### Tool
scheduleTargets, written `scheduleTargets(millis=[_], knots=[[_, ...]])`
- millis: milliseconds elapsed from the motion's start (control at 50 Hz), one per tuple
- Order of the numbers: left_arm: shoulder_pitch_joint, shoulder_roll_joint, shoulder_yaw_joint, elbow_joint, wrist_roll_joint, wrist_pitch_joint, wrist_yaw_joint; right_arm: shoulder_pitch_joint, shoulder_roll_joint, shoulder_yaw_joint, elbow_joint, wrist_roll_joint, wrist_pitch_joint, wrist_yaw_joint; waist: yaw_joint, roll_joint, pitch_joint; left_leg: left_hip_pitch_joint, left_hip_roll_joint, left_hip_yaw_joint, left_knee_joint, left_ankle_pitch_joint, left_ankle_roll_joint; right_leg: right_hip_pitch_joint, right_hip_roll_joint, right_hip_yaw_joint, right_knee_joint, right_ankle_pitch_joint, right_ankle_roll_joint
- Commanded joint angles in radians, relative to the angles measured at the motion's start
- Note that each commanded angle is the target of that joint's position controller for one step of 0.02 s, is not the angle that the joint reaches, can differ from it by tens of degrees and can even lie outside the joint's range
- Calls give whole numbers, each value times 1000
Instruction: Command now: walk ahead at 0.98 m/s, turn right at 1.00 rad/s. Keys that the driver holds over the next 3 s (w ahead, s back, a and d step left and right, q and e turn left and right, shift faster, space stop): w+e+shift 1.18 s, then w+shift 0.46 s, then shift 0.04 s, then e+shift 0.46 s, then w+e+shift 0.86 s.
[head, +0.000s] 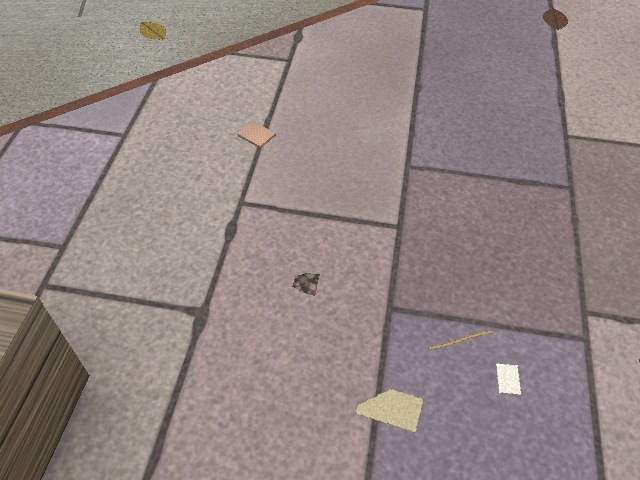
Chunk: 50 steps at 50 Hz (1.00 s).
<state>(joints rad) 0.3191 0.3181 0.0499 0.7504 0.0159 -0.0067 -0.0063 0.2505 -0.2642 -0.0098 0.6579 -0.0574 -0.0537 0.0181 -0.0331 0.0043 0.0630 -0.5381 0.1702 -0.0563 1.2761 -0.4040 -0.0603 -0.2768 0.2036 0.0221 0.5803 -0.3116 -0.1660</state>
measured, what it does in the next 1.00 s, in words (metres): walks ahead, turning right: left foot, then right foot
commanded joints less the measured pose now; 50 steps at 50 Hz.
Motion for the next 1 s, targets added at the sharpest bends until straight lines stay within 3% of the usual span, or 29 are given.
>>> scheduleTargets(millis=[20,80,140,180,200,220,240,260,280,300,320,340,420,500,520,560,600,640,660,680,700,720,740,780,800,820,860,940,1000], knots=[[-32,144,41,-77,-10,-55,5,-32,-143,-34,-90,-9,27,-4,-9,-13,21,-106,5,47,-176,-16,-27,-51,-233,378,-385,77,-188],[-17,150,47,-63,-2,-73,-5,-197,-109,-16,-144,12,19,4,26,-34,72,-24,-46,64,-437,303,-27,-122,-179,353,-422,222,-148],[31,178,59,-33,-24,-83,-8,-243,-115,-15,-148,28,10,10,62,-43,20,118,-105,63,-615,490,12,-23,-213,372,-405,482,-102],[41,201,66,-18,-27,-78,1,-213,-140,-24,-137,30,8,2,50,-34,-25,221,-150,57,-698,446,36,90,-218,381,-312,688,-61],[39,227,71,-14,-23,-76,4,-129,-174,-39,-113,32,7,-9,11,-34,-90,331,-183,55,-699,372,46,138,-215,385,-189,855,-33],[8,264,77,-14,-13,-74,1,34,-221,-62,-78,37,4,-26,-88,-27,-181,511,-191,63,-685,276,53,119,-207,375,27,929,-9],[-48,245,71,-22,0,-82,-6,257,-262,-85,-28,36,4,-49,-213,-21,-272,755,-142,47,-673,187,62,0,-165,340,298,864,13],[-45,79,31,-55,-4,-93,-5,408,-330,-106,1,-4,-4,-68,-226,203,-373,980,101,-236,-747,-212,101,-237,-59,249,699,205,26],[56,39,3,-110,-43,-89,-1,266,-360,-113,-22,-19,-7,-50,-71,479,-463,991,311,-797,-991,-368,161,-423,-34,159,867,-157,37],[-1,112,7,-70,-6,-73,8,112,-247,-100,-57,-7,-2,-42,-61,282,-308,829,263,-742,-1017,-487,177,-472,-134,135,882,-37,26],[-57,135,14,-62,12,-59,-5,62,-173,-81,-54,2,1,-37,-52,139,-201,691,230,-568,-1000,-384,185,-462,-186,107,846,32,32],[-103,128,14,-62,22,-46,-20,65,-142,-73,-30,0,1,-34,-46,42,-132,596,197,-441,-1004,-221,178,-450,-219,89,816,46,38],[-202,19,-17,-135,21,2,-64,136,-97,-56,87,30,-39,-13,12,58,3,453,157,-97,-1074,135,133,-512,-297,71,764,56,51],[-322,19,-30,-206,11,9,-80,79,-109,-55,109,29,-66,-6,63,70,62,379,85,207,-1143,434,102,-495,-297,-4,565,243,52],[-339,27,-29,-200,7,11,-85,88,-114,-57,120,28,-64,-10,54,46,62,401,37,277,-1160,481,93,-469,-270,-58,501,281,40],[-418,10,-40,-223,13,6,-99,142,-143,-61,144,30,-65,-16,42,20,113,426,40,353,-1169,709,85,-395,-251,-155,305,305,6],[-399,23,-33,-198,11,-3,-93,189,-189,-70,150,36,-53,-25,57,40,60,526,43,376,-1087,1154,81,-269,-166,-232,228,297,-26],[-206,79,-7,-141,7,-9,-73,167,-262,-86,139,39,-24,-39,176,99,-70,584,86,366,-811,1470,81,-55,-99,-228,209,203,-51],[-7,120,18,-83,4,-9,-58,118,-287,-93,121,38,-8,-42,269,120,-161,533,107,340,-574,1522,92,149,-75,-198,204,149,-73],[200,162,51,-8,1,-10,-35,69,-282,-95,99,32,4,-39,345,84,-238,371,89,319,-249,1305,90,422,-74,-116,108,110,-103],[125,218,86,-2,-27,5,-8,57,-200,-82,80,22,7,-21,256,-125,-176,95,-104,307,125,254,58,530,-167,86,41,28,-132],[19,328,95,-62,18,23,-13,127,-140,-60,-41,35,-10,-18,110,-247,-296,-267,-199,159,418,-111,8,750,-401,652,-99,55,-325],[95,298,97,-76,24,27,3,36,-175,-52,-75,37,-38,-18,171,-70,-361,-343,-166,-4,390,-40,16,746,-446,821,-268,-95,-342],[56,210,79,-13,10,-7,19,-30,-165,-39,-66,29,-53,-23,86,82,-89,-295,-76,-22,154,14,21,414,-395,694,-349,3,-267],[20,191,69,-13,7,-28,27,-30,-155,-33,-57,6,-38,-25,42,94,-52,-222,-55,-26,96,-5,11,286,-342,599,-337,112,-243],[-8,163,55,-14,4,-45,29,3,-156,-31,-44,-11,-15,-23,1,96,-34,-155,-39,-26,38,-18,-4,179,-309,530,-341,173,-233],[-11,139,42,-12,-7,-67,18,-39,-138,-26,-60,-16,16,-13,-14,81,6,-90,-15,0,-124,-47,-28,14,-251,450,-376,179,-218],[14,158,56,-3,-5,-86,-1,-258,-68,5,-148,20,10,9,53,20,38,94,-64,55,-503,381,-23,-136,-163,366,-414,325,-141],[66,181,66,19,-21,-84,-8,-290,-96,-2,-159,34,7,3,93,-18,-2,191,-117,61,-646,487,11,-17,-197,395,-368,496,-96]])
